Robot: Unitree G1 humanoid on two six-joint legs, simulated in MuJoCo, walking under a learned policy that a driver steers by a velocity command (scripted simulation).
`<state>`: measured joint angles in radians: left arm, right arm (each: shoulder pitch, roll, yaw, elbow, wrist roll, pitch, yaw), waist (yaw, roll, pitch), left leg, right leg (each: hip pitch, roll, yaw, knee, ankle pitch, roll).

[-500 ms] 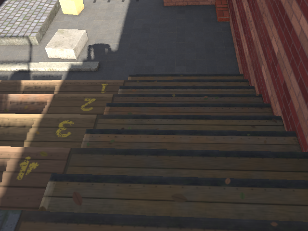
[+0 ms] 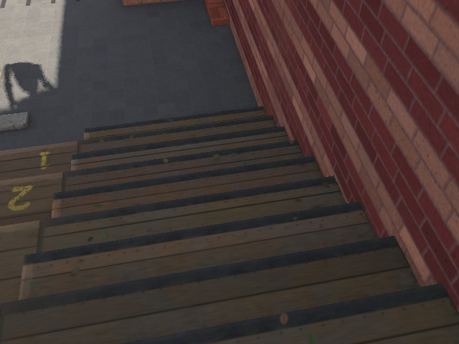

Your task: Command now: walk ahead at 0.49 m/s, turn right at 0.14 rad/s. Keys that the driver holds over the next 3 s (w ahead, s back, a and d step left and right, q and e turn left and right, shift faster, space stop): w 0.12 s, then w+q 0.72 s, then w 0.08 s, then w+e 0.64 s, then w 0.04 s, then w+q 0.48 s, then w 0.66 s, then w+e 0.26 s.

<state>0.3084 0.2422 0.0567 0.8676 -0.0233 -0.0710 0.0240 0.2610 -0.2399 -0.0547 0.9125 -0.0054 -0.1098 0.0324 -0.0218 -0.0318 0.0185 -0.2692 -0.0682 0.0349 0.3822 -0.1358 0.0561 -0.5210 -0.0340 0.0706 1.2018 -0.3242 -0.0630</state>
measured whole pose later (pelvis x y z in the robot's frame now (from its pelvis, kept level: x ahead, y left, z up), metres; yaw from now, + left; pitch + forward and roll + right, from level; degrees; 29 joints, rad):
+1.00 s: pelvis +0.46 +0.06 -0.17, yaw +24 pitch +2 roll +1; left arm 0.26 0.23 0.06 0.80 0.00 -0.08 0.05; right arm 0.35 -0.18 -0.04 0.91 0.00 -0.04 0.03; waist 0.03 -0.04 -0.03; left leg -0.36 -0.14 -0.03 0.69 -0.36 0.11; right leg -0.79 -0.12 0.09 1.33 -0.22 0.04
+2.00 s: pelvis +0.98 +0.18 -0.46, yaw +12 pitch +2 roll +0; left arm 0.31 0.21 0.02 0.81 -0.03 -0.04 0.03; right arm 0.43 -0.17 -0.03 0.89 0.01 -0.02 0.03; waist -0.01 -0.03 -0.04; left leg -0.36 -0.13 -0.09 0.64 -0.30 0.09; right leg -0.72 0.02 0.06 1.65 -0.46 -0.02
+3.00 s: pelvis +1.50 +0.35 -0.74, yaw +15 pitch +3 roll +0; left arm 0.50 0.19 0.03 0.95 -0.07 -0.03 0.03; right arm 0.18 -0.18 -0.03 0.81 0.01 -0.06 0.06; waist 0.08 -0.01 -0.04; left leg -0.39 -0.03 0.01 0.60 -0.24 0.05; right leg -0.55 0.07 0.16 1.85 -0.69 -0.01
